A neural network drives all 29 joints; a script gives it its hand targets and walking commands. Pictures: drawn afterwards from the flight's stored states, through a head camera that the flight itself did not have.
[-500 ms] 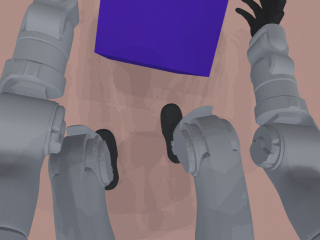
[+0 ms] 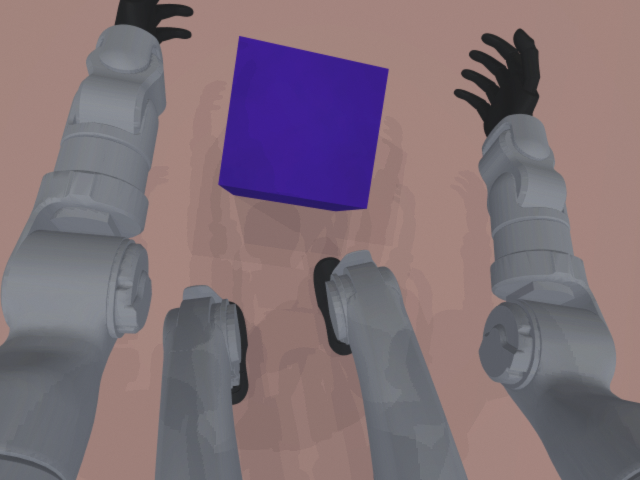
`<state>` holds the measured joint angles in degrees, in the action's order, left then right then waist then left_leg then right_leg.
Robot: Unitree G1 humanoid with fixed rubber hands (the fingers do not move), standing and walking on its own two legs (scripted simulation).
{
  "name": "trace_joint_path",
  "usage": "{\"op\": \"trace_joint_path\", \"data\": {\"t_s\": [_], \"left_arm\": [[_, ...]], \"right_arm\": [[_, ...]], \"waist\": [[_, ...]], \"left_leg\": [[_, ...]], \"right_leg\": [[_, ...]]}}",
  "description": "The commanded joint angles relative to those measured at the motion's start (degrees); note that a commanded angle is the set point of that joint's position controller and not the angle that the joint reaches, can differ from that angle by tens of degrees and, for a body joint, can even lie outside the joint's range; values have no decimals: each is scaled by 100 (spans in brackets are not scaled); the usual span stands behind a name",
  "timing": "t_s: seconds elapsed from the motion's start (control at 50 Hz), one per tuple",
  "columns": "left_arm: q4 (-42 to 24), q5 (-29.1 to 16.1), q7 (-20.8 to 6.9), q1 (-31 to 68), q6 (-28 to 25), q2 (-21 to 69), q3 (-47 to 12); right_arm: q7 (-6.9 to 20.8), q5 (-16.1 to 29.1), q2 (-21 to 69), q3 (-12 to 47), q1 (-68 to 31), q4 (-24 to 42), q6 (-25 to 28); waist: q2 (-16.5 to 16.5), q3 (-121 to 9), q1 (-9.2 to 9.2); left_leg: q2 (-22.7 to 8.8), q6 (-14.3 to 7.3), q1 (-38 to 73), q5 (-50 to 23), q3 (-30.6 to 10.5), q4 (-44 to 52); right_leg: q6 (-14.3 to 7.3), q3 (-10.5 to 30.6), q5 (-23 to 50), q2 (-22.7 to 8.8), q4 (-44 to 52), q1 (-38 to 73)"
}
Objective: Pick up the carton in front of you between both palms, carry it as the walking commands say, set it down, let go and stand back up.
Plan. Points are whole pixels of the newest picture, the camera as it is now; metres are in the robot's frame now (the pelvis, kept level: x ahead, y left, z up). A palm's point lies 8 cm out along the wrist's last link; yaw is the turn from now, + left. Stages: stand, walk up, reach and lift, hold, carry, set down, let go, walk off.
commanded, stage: set down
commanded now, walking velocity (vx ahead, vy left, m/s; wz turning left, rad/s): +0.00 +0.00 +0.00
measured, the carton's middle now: (297, 142) +0.49 -0.08 -0.37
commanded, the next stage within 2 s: let go in 0.40 s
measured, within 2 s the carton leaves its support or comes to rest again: neither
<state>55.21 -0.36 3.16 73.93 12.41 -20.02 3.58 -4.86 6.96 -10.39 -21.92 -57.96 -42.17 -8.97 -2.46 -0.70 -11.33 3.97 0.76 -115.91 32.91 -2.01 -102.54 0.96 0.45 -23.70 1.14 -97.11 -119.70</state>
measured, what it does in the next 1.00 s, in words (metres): rises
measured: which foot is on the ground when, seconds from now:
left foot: down 0.00-1.00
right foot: down 0.00-1.00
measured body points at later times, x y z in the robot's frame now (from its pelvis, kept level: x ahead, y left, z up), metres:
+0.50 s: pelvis +0.03 +0.00 +0.13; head +0.31 -0.01 +0.48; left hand +0.57 +0.09 +0.03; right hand +0.45 -0.29 +0.04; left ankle +0.08 +0.12 -0.46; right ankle +0.13 -0.12 -0.46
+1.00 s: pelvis +0.10 -0.03 +0.25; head +0.26 -0.02 +0.67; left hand +0.42 +0.15 +0.14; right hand +0.34 -0.28 +0.16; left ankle +0.08 +0.12 -0.46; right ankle +0.13 -0.12 -0.46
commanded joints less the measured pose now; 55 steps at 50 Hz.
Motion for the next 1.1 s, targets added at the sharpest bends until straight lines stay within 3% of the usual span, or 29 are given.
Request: {"op": "trace_joint_path", "data": {"t_s": [0.0,0.16,0.36,0.44,0.58,0.7,0.82,0.98,1.08], "left_arm": [[-1076,36,3,1653,26,-318,-4],[-1073,246,-80,1043,93,-152,255],[-784,373,-229,645,-59,-37,444],[-742,515,-212,238,-130,112,595],[-1656,860,216,-1631,-283,865,816],[-2790,800,540,-3011,-474,1257,718],[-2885,622,408,-4511,-790,1160,600],[-2715,514,77,-6277,-1185,842,440],[-2853,473,-53,-7149,-1314,709,363]], "right_arm": [[88,20,-922,-161,-761,879,4],[294,-47,-772,-180,-372,818,-37],[395,-383,-617,-307,-160,696,124],[486,-546,-524,-250,137,680,198],[881,-910,-601,62,1728,1183,350],[1169,-918,-778,641,2872,1584,494],[1228,-697,-679,1263,4262,1644,663],[1030,-478,-550,1806,5997,2257,876],[913,-411,-600,1958,6697,2556,910]], "waist": [[-1042,-6655,-472],[-902,-6242,-309],[-611,-5674,-313],[-559,-5744,-192],[-354,-6046,31],[-34,-4734,157],[294,-3544,322],[577,-2732,520],[440,-2138,687]], "left_leg": [[279,43,3536,-1200,414,1332],[254,77,3964,-1621,332,2215],[214,67,4516,-1741,195,3407],[189,82,4918,-1934,168,3829],[191,208,6104,-2634,124,4691],[136,228,6360,-2038,148,5549],[88,118,6515,-1629,240,6127],[60,-1,7218,-2080,211,6745],[-3,-17,8165,-2559,131,7269]], "right_leg": [[239,-743,2174,204,1069,4106],[284,-689,2498,245,1837,4630],[303,-619,2513,191,2916,5396],[291,-598,2591,172,3279,5840],[151,-517,3143,190,3954,7264],[-3,-229,2750,103,4721,8476],[49,92,2676,-8,5358,9759],[116,442,4149,-98,5889,11360],[129,425,4460,-68,6301,11777]]}}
